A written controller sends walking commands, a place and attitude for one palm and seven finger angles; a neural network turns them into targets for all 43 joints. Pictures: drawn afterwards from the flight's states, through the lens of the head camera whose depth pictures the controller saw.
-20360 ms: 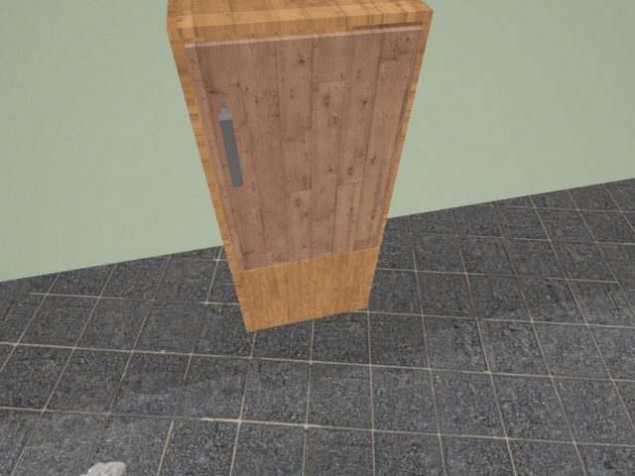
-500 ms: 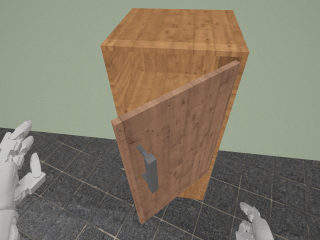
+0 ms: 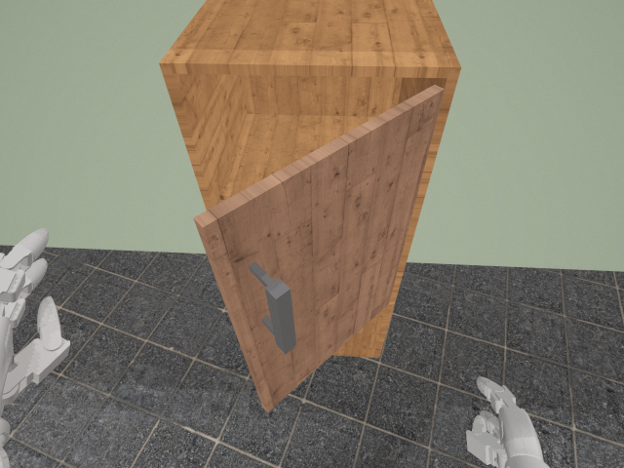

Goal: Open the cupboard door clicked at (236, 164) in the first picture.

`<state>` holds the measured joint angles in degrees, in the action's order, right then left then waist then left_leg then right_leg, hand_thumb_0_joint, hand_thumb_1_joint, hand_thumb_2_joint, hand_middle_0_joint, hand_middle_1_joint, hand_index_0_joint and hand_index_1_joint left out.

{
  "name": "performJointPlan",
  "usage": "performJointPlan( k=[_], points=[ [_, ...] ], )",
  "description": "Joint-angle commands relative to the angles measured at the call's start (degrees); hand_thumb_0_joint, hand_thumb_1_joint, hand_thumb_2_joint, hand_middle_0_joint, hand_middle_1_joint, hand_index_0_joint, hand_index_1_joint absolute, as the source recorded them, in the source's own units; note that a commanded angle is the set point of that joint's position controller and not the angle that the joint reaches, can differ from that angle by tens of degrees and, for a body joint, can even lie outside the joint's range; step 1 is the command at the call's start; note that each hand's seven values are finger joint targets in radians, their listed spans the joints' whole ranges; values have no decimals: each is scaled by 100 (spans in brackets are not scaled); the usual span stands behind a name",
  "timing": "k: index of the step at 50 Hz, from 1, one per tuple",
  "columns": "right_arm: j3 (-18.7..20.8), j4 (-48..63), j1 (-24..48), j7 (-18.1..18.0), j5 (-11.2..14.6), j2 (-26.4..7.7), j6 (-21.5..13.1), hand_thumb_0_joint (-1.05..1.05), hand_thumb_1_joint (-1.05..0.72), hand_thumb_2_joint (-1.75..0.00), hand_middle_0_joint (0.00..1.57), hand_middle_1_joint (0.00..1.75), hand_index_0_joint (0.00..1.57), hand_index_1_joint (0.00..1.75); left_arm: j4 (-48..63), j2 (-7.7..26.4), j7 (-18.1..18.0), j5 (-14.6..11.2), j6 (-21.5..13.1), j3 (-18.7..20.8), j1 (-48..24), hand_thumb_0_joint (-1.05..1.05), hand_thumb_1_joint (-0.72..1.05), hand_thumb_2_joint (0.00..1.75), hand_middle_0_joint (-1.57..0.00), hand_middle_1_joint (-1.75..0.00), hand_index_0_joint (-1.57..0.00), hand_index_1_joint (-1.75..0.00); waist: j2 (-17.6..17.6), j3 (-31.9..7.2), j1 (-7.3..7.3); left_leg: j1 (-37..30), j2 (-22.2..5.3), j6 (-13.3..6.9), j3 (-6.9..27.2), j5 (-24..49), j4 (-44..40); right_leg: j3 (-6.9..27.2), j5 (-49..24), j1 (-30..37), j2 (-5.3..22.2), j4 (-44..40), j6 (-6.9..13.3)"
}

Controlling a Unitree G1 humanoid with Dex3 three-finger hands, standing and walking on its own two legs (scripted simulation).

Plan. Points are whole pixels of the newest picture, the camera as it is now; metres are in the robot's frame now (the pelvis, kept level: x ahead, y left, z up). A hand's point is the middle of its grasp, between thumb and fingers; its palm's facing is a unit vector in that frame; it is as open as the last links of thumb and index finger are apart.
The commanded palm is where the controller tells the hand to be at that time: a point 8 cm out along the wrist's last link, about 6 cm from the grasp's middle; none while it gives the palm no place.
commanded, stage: step back with the hand held close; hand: left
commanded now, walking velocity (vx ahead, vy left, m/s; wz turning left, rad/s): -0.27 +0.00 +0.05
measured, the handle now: (272, 309) +0.31 +0.08 +0.04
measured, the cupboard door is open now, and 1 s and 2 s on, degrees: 46 46 46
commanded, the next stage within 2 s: stop stepping back and stand still in 0.86 s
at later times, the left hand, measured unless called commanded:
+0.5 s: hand out of the picture +0.09 +0.31 +0.15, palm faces +0.47 -0.74 -0.47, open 7.4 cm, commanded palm +0.03 +0.34 +0.17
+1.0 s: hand out of the picture +0.02 +0.29 +0.17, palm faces +0.33 -0.83 -0.45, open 7.5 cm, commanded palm -0.04 +0.34 +0.17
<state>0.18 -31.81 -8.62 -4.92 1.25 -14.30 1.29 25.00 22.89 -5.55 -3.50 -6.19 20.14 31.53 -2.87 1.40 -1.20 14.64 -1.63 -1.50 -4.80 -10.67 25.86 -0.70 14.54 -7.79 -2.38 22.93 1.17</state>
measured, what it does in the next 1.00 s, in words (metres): walks backwards: right foot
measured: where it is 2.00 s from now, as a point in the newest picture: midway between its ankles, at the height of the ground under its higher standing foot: outside the picture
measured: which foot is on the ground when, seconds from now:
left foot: down 0.00-1.00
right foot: down 0.00-0.62, up 0.64-0.94, down 0.96-1.00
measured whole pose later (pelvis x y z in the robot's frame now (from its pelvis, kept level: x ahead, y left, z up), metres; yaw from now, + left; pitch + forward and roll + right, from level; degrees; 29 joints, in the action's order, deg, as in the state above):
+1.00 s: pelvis -0.19 +0.05 -0.01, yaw -3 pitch +3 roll -3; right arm -1.6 -35.6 -7.4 -2.2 -1.6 -10.4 -4.9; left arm 32.9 26.9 -7.4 -5.0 -12.7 24.2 31.0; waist -0.1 0.1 -1.6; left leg 29.6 -1.5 -1.1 -4.5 1.2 22.7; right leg -0.9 20.9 -3.5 -3.8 22.2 2.8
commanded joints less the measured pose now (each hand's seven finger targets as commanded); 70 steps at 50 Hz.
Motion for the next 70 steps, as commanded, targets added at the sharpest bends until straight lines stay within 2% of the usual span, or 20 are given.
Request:
performJointPlan(
  k=[1, 14, 19, 23, 26, 28, 30, 32, 34, 44, 48, 50, 54, 56, 58, 61, 63, 64, 68, 70],
  points=[
    [247, 1033, 482, -62, -3, -535, -212, 0, -90, -90, 20, 30, 20, 30, 1457, 1317, -282, -39, -407, 1083, -104, 0, 90, 90, -20, -30, -20, -30, 125, -1020, 0, -836, -346, -88, 436, 1765, 55, 434, -2533, -342, 595, -47, -221],
    [291, 1091, 342, -54, -64, -677, -557, 0, -90, -90, 20, 30, 20, 30, 1567, 1101, -412, 124, -704, 1189, 18, 0, 90, 90, -20, -30, -20, -30, -711, -427, 19, 1875, -973, -368, 1542, -2619, -1520, 152, 202, 564, 32, 1015, -150],
    [308, 987, 297, -2, -99, -606, -723, 0, -90, -90, 20, 30, 20, 30, 1600, 1104, -386, 130, -780, 1235, -37, 0, 90, 90, -20, -30, -20, -30, -607, -353, 34, 2124, -931, -349, 1589, -2807, -1418, 260, 552, 483, -21, 1031, -9],
    [370, 751, 121, 44, -73, -532, -766, 0, -90, -90, 20, 30, 20, 30, 1748, 994, -416, 55, -783, 924, -223, 0, 90, 90, -20, -30, -20, -30, 708, -539, 155, -135, -21, 142, 692, -1391, 832, 1425, 1846, -1954, 914, -795, 499],
    [322, 564, 67, 81, -110, -452, -743, 0, -90, -90, 20, 30, 20, 30, 1793, 1036, -516, 149, -767, 801, -627, 0, 90, 90, -20, -30, -20, -30, 1132, -520, 234, -348, 153, 157, 647, -830, 2167, 1705, 189, -2353, 1701, -747, 747],
    [272, 528, 111, 16, -123, -463, -744, 0, -90, -90, 20, 30, 20, 30, 1902, 1207, -549, 152, -766, 931, -916, 0, 90, 90, -20, -30, -20, -30, 515, -278, 283, -254, -61, 99, 942, -676, 625, 1131, -340, -2087, 1218, 15, 378],
    [258, 679, 377, -65, -149, -660, -861, 0, -90, -90, 20, 30, 20, 30, 2147, 1319, -550, 185, -859, 1162, -1005, 0, 90, 90, -20, -30, -20, -30, -1195, -429, 55, 702, -1150, -338, 2165, -238, -972, 210, 173, -1106, -2, 1581, -220],
    [318, 624, 328, -25, -258, -544, -1023, 0, -90, -90, 20, 30, 20, 30, 1852, 1441, -499, 158, -967, 1480, -555, 0, 90, 90, -20, -30, -20, -30, -1434, -780, 83, 1732, -1862, -678, 3234, -2912, -2237, 503, 1379, -305, -385, 3892, -208],
    [360, 516, 255, 96, -266, -423, -1050, 0, -90, -90, 20, 30, 20, 30, 1881, 1176, -495, 87, -936, 1317, -439, 0, 90, 90, -20, -30, -20, -30, -257, -753, 96, 1119, -1681, -732, 2675, -1902, -1758, 581, 1336, -942, -217, 4024, -133],
    [245, 326, 82, 227, -303, -388, -934, 0, -90, -90, 20, 30, 20, 30, 1963, 1170, -389, -152, -846, 982, -117, 0, 90, 90, -20, -30, -20, -30, -1106, -1394, 63, -647, -885, 393, 1198, -213, -1902, -300, 1207, -97, -280, -33, 162],
    [128, 307, 189, 197, -277, -282, -742, 0, -90, -90, 20, 30, 20, 30, 2038, 1660, -338, -258, -1089, 1295, -406, 0, 90, 90, -20, -30, -20, -30, 370, -1233, 141, -1450, -274, 398, 563, 180, 696, 882, -542, -1581, 1350, -1264, 548],
    [239, 318, 206, 135, -113, -394, -847, 0, -90, -90, 20, 30, 20, 30, 1571, 1356, -302, -244, -957, 1131, -184, 0, 90, 90, -20, -30, -20, -30, 1353, -955, 151, -1161, 157, 291, 517, -117, 1487, 384, -661, -1814, 1304, -822, 431],
    [94, 450, 279, -22, -71, -480, -810, 0, -90, -90, 20, 30, 20, 30, 1395, 1316, -292, -166, -596, 1173, -127, 0, 90, 90, -20, -30, -20, -30, -244, -354, 248, -772, -215, 18, 999, 977, 183, 7, -421, -1349, 503, 25, -38],
    [107, 472, 309, -57, -85, -518, -914, 0, -90, -90, 20, 30, 20, 30, 1254, 1313, -322, -138, -663, 1181, -207, 0, 90, 90, -20, -30, -20, -30, -898, -212, 169, -253, -639, -43, 1878, -1481, -1218, -102, 1384, -1027, -11, 50, -88],
    [129, 504, 303, -92, -182, -527, -989, 0, -90, -90, 20, 30, 20, 30, 1533, 1327, -354, -60, -686, 1221, -367, 0, 90, 90, -20, -30, -20, -30, -1294, -140, 64, 862, -619, 453, 2169, -3048, -2444, -356, 1769, 13, -433, 506, 68],
    [196, 514, 64, 23, -151, -409, -1011, 0, -90, -90, 20, 30, 20, 30, 1580, 1270, -303, -4, -671, 1134, 180, 0, 90, 90, -20, -30, -20, -30, -418, -541, 14, 633, 87, 613, 846, -1762, -962, -79, 1681, 196, -19, -597, 264],
    [297, 398, 107, 66, -156, -459, -955, 0, -90, -90, 20, 30, 20, 30, 1884, 1310, -313, -75, -700, 1137, 197, 0, 90, 90, -20, -30, -20, -30, 1260, -457, 75, -204, 425, 339, 615, -298, 2276, 1648, 2074, -1776, 1590, -1576, 906],
    [306, 298, 51, 83, -176, -508, -935, 0, -90, -90, 20, 30, 20, 30, 1885, 1240, -310, -31, -660, 1079, 18, 0, 90, 90, -20, -30, -20, -30, 1086, -268, 131, 403, 267, 324, 729, -310, 2966, 1750, 1975, -1842, 1861, -1474, 1156],
    [230, 81, 14, -61, -151, -526, -1170, 0, -90, -90, 20, 30, 20, 30, 1126, 1098, -437, 168, -769, 885, -1211, 0, 90, 90, -20, -30, -20, -30, 208, 302, 296, -86, -54, 68, 639, -404, 540, 819, 861, -1424, 1129, -405, 432],
    [276, 219, 17, -96, -112, -654, -1272, 0, -90, -90, 20, 30, 20, 30, 1171, 1049, -437, 154, -845, 860, -1269, 0, 90, 90, -20, -30, -20, -30, -687, -61, 165, -659, -456, -184, 1365, 132, -199, 340, 176, -1217, 379, 514, 7]
  ],
)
